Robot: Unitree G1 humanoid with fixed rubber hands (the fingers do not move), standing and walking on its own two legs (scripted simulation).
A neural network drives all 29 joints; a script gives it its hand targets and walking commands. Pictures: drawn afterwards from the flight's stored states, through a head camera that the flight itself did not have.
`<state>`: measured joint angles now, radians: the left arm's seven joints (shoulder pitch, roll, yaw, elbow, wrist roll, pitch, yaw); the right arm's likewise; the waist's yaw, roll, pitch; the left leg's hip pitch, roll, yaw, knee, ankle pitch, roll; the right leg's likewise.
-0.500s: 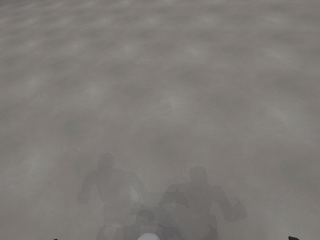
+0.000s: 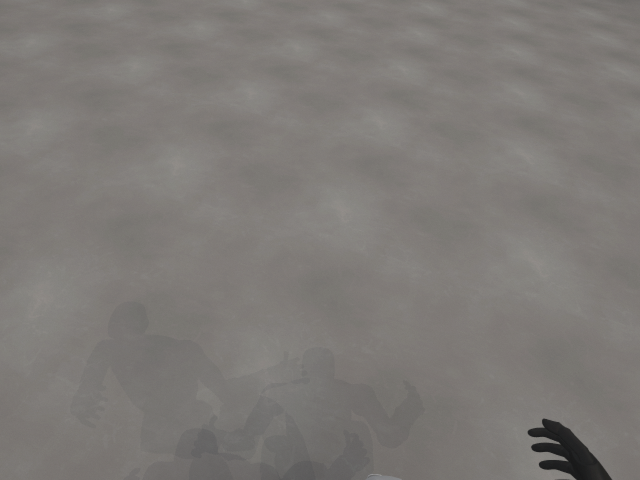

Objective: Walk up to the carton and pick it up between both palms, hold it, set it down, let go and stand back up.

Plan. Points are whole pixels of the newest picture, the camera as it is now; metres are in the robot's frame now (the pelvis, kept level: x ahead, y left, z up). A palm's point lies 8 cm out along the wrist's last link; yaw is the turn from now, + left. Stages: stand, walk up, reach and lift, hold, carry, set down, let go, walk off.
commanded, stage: walk up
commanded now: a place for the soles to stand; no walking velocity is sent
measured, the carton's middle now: out of the picture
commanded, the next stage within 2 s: none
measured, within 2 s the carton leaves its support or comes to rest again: neither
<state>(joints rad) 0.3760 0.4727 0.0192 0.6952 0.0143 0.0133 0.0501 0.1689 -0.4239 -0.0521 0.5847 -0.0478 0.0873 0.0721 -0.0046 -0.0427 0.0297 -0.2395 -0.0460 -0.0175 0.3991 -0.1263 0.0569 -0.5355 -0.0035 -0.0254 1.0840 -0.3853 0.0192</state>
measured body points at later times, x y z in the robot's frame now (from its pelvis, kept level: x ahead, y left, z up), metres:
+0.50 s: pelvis -0.03 +0.08 -0.01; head +0.00 +0.03 +0.44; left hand +0.08 +0.40 -0.06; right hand +0.08 -0.24 -0.13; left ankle -0.04 +0.28 -0.65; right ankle -0.02 -0.04 -0.74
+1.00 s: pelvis -0.09 +0.22 -0.01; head -0.09 +0.23 +0.44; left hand -0.02 +0.56 -0.10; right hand +0.07 -0.10 -0.06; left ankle -0.02 +0.30 -0.74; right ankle -0.09 +0.13 -0.68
